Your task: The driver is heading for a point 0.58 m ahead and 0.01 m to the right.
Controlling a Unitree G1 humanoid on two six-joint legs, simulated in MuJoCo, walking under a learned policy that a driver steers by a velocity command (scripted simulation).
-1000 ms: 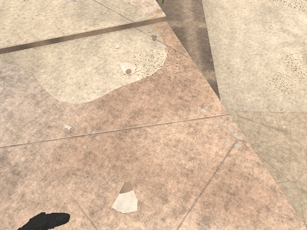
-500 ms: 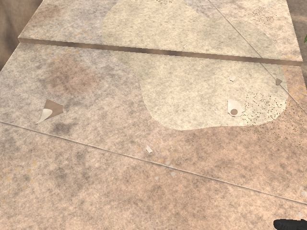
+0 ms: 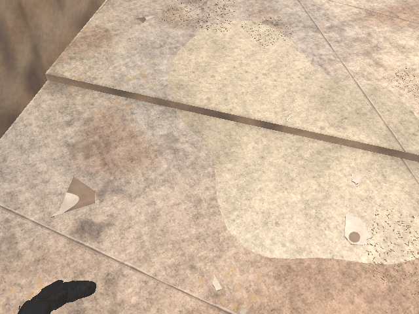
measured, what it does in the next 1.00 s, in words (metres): walks ahead: right foot, then left foot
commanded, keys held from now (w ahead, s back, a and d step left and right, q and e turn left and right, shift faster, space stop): w+q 0.18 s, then w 0.44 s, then w+e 0.02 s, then no key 0.36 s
